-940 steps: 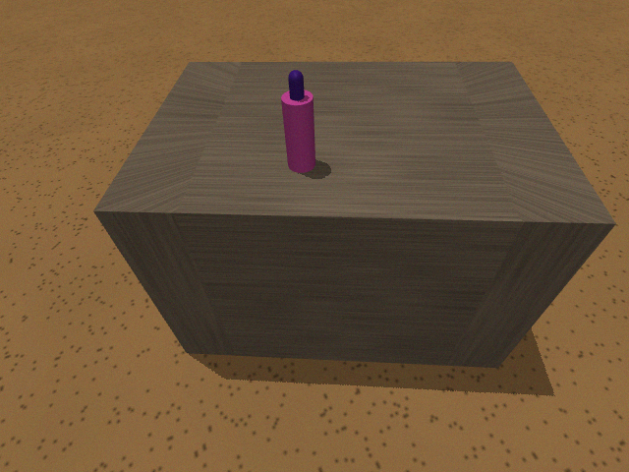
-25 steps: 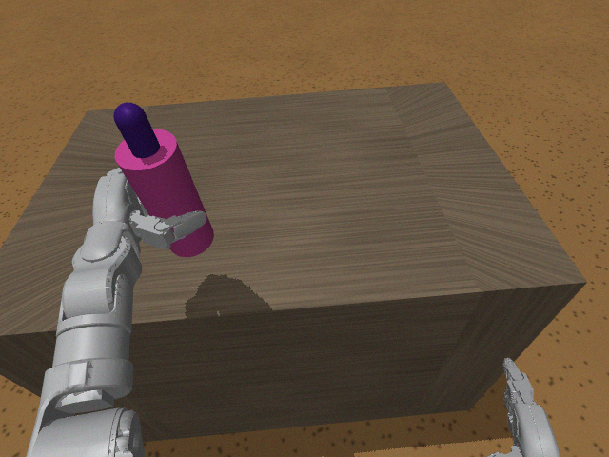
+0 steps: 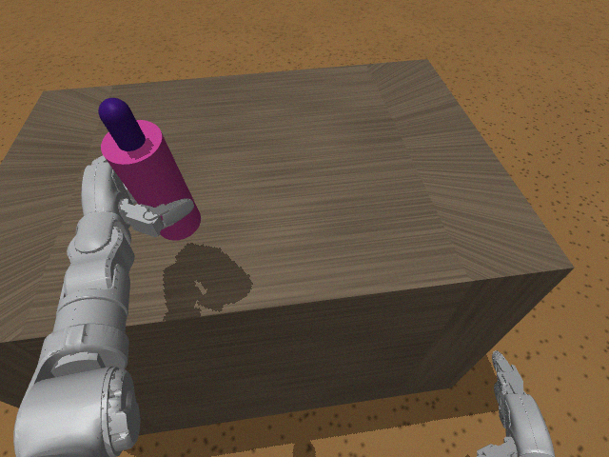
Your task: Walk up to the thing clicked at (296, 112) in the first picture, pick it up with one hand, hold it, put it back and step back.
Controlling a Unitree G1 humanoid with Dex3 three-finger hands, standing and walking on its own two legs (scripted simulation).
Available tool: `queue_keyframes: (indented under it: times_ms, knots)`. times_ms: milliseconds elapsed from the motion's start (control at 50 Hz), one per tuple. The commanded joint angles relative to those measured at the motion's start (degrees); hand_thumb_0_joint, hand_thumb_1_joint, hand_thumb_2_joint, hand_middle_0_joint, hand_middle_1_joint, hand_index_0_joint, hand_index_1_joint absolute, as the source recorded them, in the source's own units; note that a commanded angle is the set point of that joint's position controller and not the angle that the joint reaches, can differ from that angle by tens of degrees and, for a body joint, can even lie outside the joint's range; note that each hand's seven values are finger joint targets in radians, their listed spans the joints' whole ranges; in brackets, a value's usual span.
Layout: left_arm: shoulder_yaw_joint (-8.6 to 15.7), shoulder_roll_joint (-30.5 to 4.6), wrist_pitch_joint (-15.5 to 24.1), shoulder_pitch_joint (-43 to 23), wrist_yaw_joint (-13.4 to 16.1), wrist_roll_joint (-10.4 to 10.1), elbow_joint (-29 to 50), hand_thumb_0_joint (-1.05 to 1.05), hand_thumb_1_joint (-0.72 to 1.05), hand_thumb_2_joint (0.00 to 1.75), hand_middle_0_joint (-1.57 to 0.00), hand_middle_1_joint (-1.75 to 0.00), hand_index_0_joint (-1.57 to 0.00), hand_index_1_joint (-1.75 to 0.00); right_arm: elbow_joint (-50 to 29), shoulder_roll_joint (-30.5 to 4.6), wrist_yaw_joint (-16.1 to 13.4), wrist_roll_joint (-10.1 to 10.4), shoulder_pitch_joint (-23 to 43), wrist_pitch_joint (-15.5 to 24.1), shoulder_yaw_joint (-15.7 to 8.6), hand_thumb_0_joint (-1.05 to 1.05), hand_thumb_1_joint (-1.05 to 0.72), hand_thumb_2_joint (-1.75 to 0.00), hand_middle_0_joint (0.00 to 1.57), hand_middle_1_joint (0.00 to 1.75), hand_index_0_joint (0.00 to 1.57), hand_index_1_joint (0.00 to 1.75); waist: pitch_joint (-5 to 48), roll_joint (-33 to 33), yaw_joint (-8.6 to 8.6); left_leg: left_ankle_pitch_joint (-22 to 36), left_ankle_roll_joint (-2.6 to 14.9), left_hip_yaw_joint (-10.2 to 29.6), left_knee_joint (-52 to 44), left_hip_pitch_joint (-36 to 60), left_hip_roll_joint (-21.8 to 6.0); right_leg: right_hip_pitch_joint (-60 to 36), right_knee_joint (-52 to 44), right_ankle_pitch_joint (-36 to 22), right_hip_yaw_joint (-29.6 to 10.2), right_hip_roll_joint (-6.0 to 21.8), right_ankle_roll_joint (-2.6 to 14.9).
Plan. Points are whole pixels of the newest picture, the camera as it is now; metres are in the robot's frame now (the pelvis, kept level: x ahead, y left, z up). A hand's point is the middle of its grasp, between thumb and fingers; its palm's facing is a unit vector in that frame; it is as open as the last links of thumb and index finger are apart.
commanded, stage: crouch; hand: left
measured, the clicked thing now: (151, 174) +0.44 +0.18 +0.16
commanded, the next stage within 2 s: lower in 0.48 s
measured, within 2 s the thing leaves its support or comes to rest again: rests again in 1.70 s
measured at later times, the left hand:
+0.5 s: hand (162, 189) +0.48 +0.19 +0.10, palm faces +0.15 -0.99 -0.01, open 9.9 cm
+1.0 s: hand (173, 209) +0.49 +0.19 +0.04, palm faces +0.15 -0.99 -0.01, open 9.9 cm
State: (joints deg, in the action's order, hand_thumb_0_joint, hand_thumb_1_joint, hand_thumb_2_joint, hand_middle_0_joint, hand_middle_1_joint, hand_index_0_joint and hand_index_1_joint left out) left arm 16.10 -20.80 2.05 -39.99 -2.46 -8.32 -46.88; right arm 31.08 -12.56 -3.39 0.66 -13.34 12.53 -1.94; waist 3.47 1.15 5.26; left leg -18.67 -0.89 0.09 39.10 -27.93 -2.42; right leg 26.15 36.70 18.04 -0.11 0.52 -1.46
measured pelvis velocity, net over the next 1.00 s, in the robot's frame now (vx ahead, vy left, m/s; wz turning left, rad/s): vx -0.01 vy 0.01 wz -0.02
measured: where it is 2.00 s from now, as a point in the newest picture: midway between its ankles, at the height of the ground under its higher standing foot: outside the picture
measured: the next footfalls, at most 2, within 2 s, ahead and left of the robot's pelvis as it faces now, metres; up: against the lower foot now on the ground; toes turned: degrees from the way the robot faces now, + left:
none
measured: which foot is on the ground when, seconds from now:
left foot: down 0.00-1.00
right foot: down 0.00-1.00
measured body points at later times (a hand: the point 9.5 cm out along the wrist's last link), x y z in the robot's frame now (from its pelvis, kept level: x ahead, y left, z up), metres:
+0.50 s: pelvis -0.01 +0.00 -0.01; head +0.06 +0.01 +0.43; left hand +0.46 +0.24 +0.10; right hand +0.15 -0.26 -0.06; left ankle +0.01 +0.13 -0.72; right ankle +0.00 -0.14 -0.72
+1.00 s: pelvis -0.01 +0.01 -0.03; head +0.09 +0.03 +0.41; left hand +0.48 +0.24 +0.05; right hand +0.14 -0.26 -0.07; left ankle +0.01 +0.13 -0.72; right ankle +0.00 -0.14 -0.72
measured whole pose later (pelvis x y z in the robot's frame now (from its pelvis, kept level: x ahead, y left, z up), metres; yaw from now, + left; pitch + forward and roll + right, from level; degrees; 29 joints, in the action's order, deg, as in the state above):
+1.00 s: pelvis -0.01 +0.01 -0.03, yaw -1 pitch +17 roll -2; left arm 20.9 -25.1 13.6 -46.7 -2.2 -4.7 -59.5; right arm 13.7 -12.4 -1.1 -1.3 -17.4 5.1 -1.3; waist 5.0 0.2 9.5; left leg -23.6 -0.6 0.5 53.2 -46.3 -3.3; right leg 44.0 49.4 22.0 -0.3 -0.4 -1.8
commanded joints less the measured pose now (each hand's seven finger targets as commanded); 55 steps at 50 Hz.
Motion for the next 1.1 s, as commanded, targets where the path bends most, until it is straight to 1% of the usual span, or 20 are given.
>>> queue_keyframes:
  times_ms: [0, 40, 140, 160, 200, 220, 300, 360, 460, 540, 580, 620, 640, 680, 740, 880, 920, 960, 980, 1080]
  knots:
    - [4.72, -17.25, 8.33, -35.77, -0.05, -1.76, 15.41, 0.00, -0.08, 1.29, -1.28, -1.45, -1.31, -1.46, -10.97, -9.22, -0.56, -0.11, 1.80, 1.28, -4.52, 0.00, 0.56, -0.05, 0.05, 0.05, 0.05, 0.05, 27.32, 3.95, 1.56, 24.35, 1.81, -0.15, -0.45, 16.71, 0.81, -4.53, -1.69, -23.14, 1.92, -0.77, 1.14]
    - [5.35, -18.79, 9.42, -39.28, 0.17, -1.59, 20.33, 0.00, -0.10, 1.31, -1.30, -1.47, -1.32, -1.48, -13.56, -7.64, -0.21, 0.09, 3.44, 0.78, -3.24, 0.00, 0.55, -0.05, 0.05, 0.05, 0.05, 0.05, 28.56, 5.77, 0.00, 20.78, 1.67, -0.20, -1.02, 16.21, 0.89, -4.37, -1.54, -19.91, 1.85, -0.70, 1.38]
    - [3.51, -15.66, 10.24, -37.50, -0.25, -1.67, 14.64, 0.00, -0.10, 1.31, -1.31, -1.48, -1.33, -1.48, -13.57, -6.32, 0.06, -0.04, 0.46, -0.47, -2.62, 0.00, 0.55, -0.05, 0.05, 0.05, 0.05, 0.05, 26.02, 5.37, 1.26, 21.25, 1.68, -0.14, 0.56, 14.38, 0.64, -1.77, -0.30, -19.81, 1.84, -0.90, 1.39]
    - [5.64, -20.02, 11.03, -41.85, 0.05, -1.46, 20.68, 0.00, -0.12, 1.29, -1.30, -1.47, -1.32, -1.48, -17.76, -8.98, -0.16, -0.08, 2.70, -0.43, -4.20, 0.00, 0.54, -0.05, 0.05, 0.05, 0.05, 0.05, 32.43, 7.23, 0.77, 21.44, 1.69, -0.30, 0.75, 16.24, 0.79, -3.54, 0.12, -20.44, 1.48, -0.73, 1.46]
    - [4.29, -16.84, 10.71, -37.87, -0.10, -1.12, 12.64, 0.00, -0.11, 1.30, -1.30, -1.46, -1.32, -1.47, -13.78, -6.27, 0.24, -0.29, -1.47, -1.26, -2.42, 0.00, 0.54, -0.05, 0.05, 0.05, 0.05, 0.05, 26.74, 5.17, 1.28, 22.73, 1.41, 0.49, 1.50, 13.85, 0.11, -0.31, 0.74, -19.64, 2.17, -1.23, 1.63]
    - [5.23, -18.93, 11.65, -41.51, -0.18, -1.31, 17.89, 0.00, -0.12, 1.29, -1.31, -1.47, -1.33, -1.48, -18.78, -8.03, 0.25, -0.29, 1.16, -1.07, -3.44, 0.00, 0.54, -0.05, 0.05, 0.05, 0.05, 0.05, 32.22, 6.87, 0.99, 24.15, 1.24, 0.38, 1.94, 15.68, 0.23, -1.99, 1.08, -20.81, 1.80, -0.99, 1.73]
    - [5.54, -19.29, 11.83, -42.38, -0.16, -1.01, 15.86, 0.00, -0.11, 1.29, -1.31, -1.46, -1.33, -1.48, -21.77, -7.99, 0.25, -0.29, 1.57, -1.46, -3.12, 0.00, 0.54, -0.05, 0.05, 0.05, 0.05, 0.05, 34.14, 5.85, 1.17, 22.85, 1.68, 0.08, 2.84, 14.43, 0.44, -2.76, 2.11, -21.24, 1.52, -1.00, 1.50]
    - [5.37, -18.40, 12.00, -39.77, 0.23, -0.78, 9.89, 0.00, -0.13, 1.30, -1.32, -1.48, -1.34, -1.49, -19.80, -8.08, 0.09, -0.49, -0.48, -2.22, -3.66, 0.00, 0.54, -0.05, 0.05, 0.05, 0.05, 0.05, 28.39, 3.81, 2.20, 17.93, 1.82, 0.13, 2.58, 10.46, 0.52, 0.30, 1.97, -17.21, 1.61, -1.12, 1.50]
    - [6.53, -21.04, 13.16, -43.70, 0.52, -0.07, 12.17, 0.00, -0.07, 1.31, -1.32, -1.48, -1.34, -1.49, -22.24, -9.33, 0.17, -0.75, -0.94, -2.78, -4.85, 0.00, 0.54, -0.05, 0.05, 0.05, 0.05, 0.05, 31.98, 6.49, 1.97, 18.03, 1.47, 0.17, 3.54, 11.29, 0.38, 1.12, 3.14, -16.75, 1.57, -1.28, 1.84]
    - [5.59, -19.14, 13.34, -42.60, 0.17, 0.30, 8.28, 0.00, -0.07, 1.32, -1.33, -1.48, -1.35, -1.49, -22.10, -6.85, 0.63, -1.04, -2.74, -3.20, -2.74, 0.00, 0.54, -0.05, 0.05, 0.05, 0.05, 0.05, 31.23, 5.75, 2.76, 19.60, 1.32, 0.66, 4.62, 9.97, 0.01, 2.58, 4.02, -17.20, 1.82, -1.55, 1.89]
    - [7.17, -22.34, 13.93, -45.82, 0.12, 0.17, 12.20, 0.00, -0.08, 1.26, -1.32, -1.44, -1.33, -1.46, -25.30, -9.23, 0.42, -0.97, -1.04, -3.33, -4.22, 0.00, 0.54, -0.05, 0.05, 0.05, 0.05, 0.05, 35.76, 7.65, 2.36, 20.66, 1.52, 0.19, 5.44, 11.99, 0.31, 1.76, 4.35, -18.57, 1.31, -1.28, 1.79]
    - [5.81, -18.74, 13.62, -41.78, -0.14, 0.51, 5.13, 0.00, -0.07, 1.24, -1.30, -1.42, -1.31, -1.44, -20.95, -6.20, 0.95, -1.20, -4.20, -3.92, -2.16, 0.00, 0.54, -0.05, 0.05, 0.05, 0.05, 0.05, 28.76, 6.12, 3.16, 19.64, 1.52, 0.44, 5.65, 8.01, 0.09, 5.18, 4.50, -17.30, 1.57, -1.53, 1.84]
    - [6.44, -20.14, 14.34, -44.11, -0.16, 0.50, 8.72, 0.00, -0.08, 1.24, -1.30, -1.41, -1.31, -1.44, -24.94, -7.44, 0.89, -1.13, -1.59, -3.66, -2.83, 0.00, 0.54, -0.05, 0.05, 0.05, 0.05, 0.05, 32.47, 6.69, 2.97, 18.90, 1.69, 0.14, 5.85, 8.44, 0.37, 3.62, 4.60, -17.59, 1.21, -1.27, 1.73]
    - [6.76, -20.22, 14.62, -42.21, 0.06, 0.87, 4.14, 0.00, -0.06, 1.25, -1.32, -1.43, -1.33, -1.45, -22.37, -7.20, 0.95, -1.26, -2.88, -4.05, -3.18, 0.00, 0.54, -0.05, 0.05, 0.05, 0.05, 0.05, 28.10, 5.13, 2.93, 14.02, 2.03, -0.13, 5.77, 4.43, 0.65, 4.78, 4.67, -14.40, 1.10, -1.29, 1.63]
    - [6.05, -18.29, 15.83, -41.80, -0.05, 1.32, 1.78, 0.00, -0.06, 1.23, -1.33, -1.43, -1.34, -1.44, -22.64, -6.32, 1.41, -1.73, -3.93, -4.18, -2.81, 0.00, 0.54, -0.05, 0.05, 0.05, 0.05, 0.05, 29.93, 6.44, 4.16, 15.98, 1.69, 0.47, 7.14, 5.41, 0.14, 7.19, 6.10, -14.62, 1.47, -1.54, 1.92]
    - [7.78, -22.87, 18.89, -45.27, -0.05, 1.29, 9.55, 0.00, 0.00, 1.24, -1.32, -1.42, -1.33, -1.43, -27.97, -8.81, 1.51, -1.99, -2.64, -4.41, -4.27, 0.00, 0.53, -0.05, 0.05, 0.05, 0.05, 0.05, 38.67, 9.34, 3.81, 19.20, 1.47, 0.91, 9.65, 7.23, -0.02, 6.58, 8.35, -16.56, 1.38, -1.60, 2.03]
    - [7.12, -21.15, 19.26, -44.57, 0.26, 1.28, 7.37, 0.00, -0.02, 1.24, -1.32, -1.42, -1.33, -1.44, -26.48, -7.25, 1.61, -2.04, -3.76, -4.55, -3.09, 0.00, 0.53, -0.06, 0.05, 0.05, 0.05, 0.05, 34.80, 9.01, 3.82, 16.27, 1.45, 0.76, 9.45, 4.63, 0.17, 7.26, 8.55, -14.47, 1.53, -1.64, 2.06]
    - [7.71, -22.59, 20.11, -45.35, 0.63, 1.17, 11.11, 0.00, -0.02, 1.25, -1.34, -1.43, -1.34, -1.45, -28.91, -7.73, 1.59, -1.87, -1.94, -4.48, -3.44, 0.00, 0.52, -0.06, 0.05, 0.05, 0.05, 0.05, 39.24, 10.39, 3.59, 16.83, 1.59, 0.58, 10.17, 5.65, 0.36, 6.06, 9.17, -15.47, 1.18, -1.40, 1.98]
    - [8.43, -22.82, 19.80, -42.94, 0.76, 1.28, 6.26, 0.00, -0.03, 1.25, -1.33, -1.43, -1.34, -1.45, -27.72, -9.90, 1.41, -2.12, -2.87, -4.56, -5.51, 0.00, 0.52, -0.06, 0.05, 0.05, 0.05, 0.05, 36.92, 8.82, 4.45, 18.56, 1.42, 1.12, 10.55, 5.36, -0.08, 7.74, 9.65, -15.85, 1.68, -1.74, 2.09]
    - [6.78, -21.24, 20.66, -42.57, 0.12, 1.95, 9.26, 0.00, 0.00, 1.25, -1.30, -1.41, -1.31, -1.43, -27.94, -7.49, 2.21, -2.37, -5.58, -5.05, -2.85, 0.00, 0.53, -0.05, 0.05, 0.05, 0.05, 0.05, 37.23, 12.19, 4.47, 23.63, 0.70, 1.94, 11.84, 8.78, -0.67, 12.07, 10.52, -16.11, 2.36, -2.08, 2.49]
